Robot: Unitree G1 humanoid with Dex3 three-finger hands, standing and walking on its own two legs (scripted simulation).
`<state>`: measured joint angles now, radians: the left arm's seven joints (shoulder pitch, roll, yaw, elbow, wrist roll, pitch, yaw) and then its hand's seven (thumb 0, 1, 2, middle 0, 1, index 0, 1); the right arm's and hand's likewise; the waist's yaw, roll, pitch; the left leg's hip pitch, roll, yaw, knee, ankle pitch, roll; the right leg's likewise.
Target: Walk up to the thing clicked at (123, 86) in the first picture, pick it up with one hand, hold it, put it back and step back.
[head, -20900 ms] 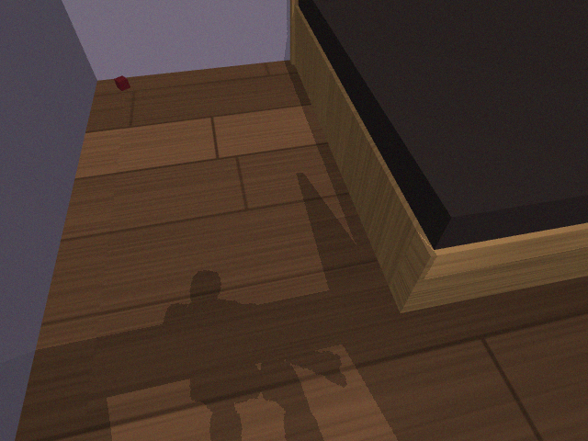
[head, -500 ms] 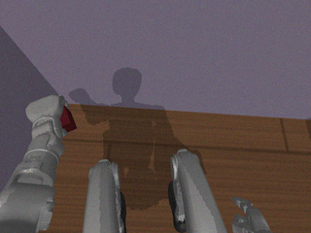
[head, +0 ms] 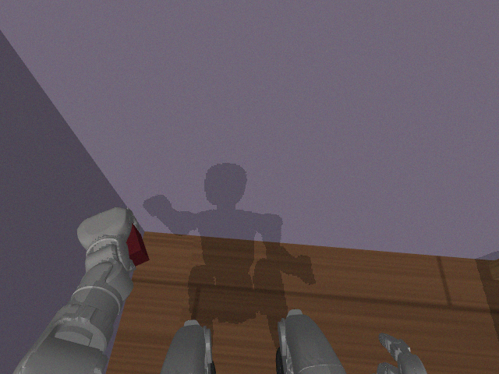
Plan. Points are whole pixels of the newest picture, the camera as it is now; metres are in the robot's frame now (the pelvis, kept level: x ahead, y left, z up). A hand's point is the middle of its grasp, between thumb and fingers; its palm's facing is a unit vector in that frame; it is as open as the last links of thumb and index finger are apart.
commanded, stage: lift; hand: left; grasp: from above
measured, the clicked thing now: (125, 248) +0.36 +0.22 -0.11
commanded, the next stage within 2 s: hold in 0.40 s
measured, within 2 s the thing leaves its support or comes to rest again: neither
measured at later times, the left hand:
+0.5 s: hand (102, 226) +0.36 +0.22 +0.00, palm faces -0.41 -0.20 -0.89, open 9.2 cm
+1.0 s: hand (90, 217) +0.35 +0.22 +0.04, palm faces -0.39 -0.19 -0.90, open 9.2 cm
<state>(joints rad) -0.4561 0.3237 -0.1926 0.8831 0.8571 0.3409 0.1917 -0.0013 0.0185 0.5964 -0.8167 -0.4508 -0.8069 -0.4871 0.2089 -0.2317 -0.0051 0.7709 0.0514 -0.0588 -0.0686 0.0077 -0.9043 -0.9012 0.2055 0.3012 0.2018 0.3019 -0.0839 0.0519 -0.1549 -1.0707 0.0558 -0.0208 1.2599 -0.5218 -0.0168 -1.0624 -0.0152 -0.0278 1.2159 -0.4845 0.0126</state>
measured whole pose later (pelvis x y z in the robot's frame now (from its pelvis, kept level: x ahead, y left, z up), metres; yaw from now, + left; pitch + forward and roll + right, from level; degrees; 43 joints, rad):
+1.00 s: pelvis +0.04 +0.00 +0.10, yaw +0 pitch +5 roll +0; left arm -0.37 0.26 -0.25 0.83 0.86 0.40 0.13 -0.01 0.08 0.54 -0.76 -0.52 -0.76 -0.52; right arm 0.24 -0.25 -0.02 0.76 0.05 -0.05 0.00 0.01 -0.90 -0.90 0.20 0.30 0.20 0.30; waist -0.03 0.05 -0.06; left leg -0.40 0.03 0.02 0.64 -0.32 -0.01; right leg -0.41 -0.03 -0.01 0.62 -0.30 0.02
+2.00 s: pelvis +0.04 +0.00 +0.11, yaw +0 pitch +1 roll +0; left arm -0.28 0.30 -0.29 0.58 0.89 0.43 -0.05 -0.01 0.07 0.54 -0.77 -0.51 -0.77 -0.51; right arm 0.18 -0.25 0.01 0.69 0.06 -0.04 -0.02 0.01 -0.91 -0.90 0.20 0.30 0.20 0.30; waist 0.01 0.06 -0.03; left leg -0.27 0.03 0.03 0.51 -0.26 -0.02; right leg -0.30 -0.03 0.00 0.53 -0.25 0.01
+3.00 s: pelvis +0.02 +0.00 +0.06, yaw +0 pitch +14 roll +0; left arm -0.53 0.26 -0.17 1.13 0.97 0.25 0.32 -0.01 0.06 0.51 -0.84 -0.40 -0.85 -0.39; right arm 0.22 -0.26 -0.05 0.74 0.01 -0.06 0.03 0.01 -0.90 -0.90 0.20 0.30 0.20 0.30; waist -0.07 0.00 -0.08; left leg -0.79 0.04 0.01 0.95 -0.41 -0.02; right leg -0.80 -0.02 -0.01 0.93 -0.38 0.02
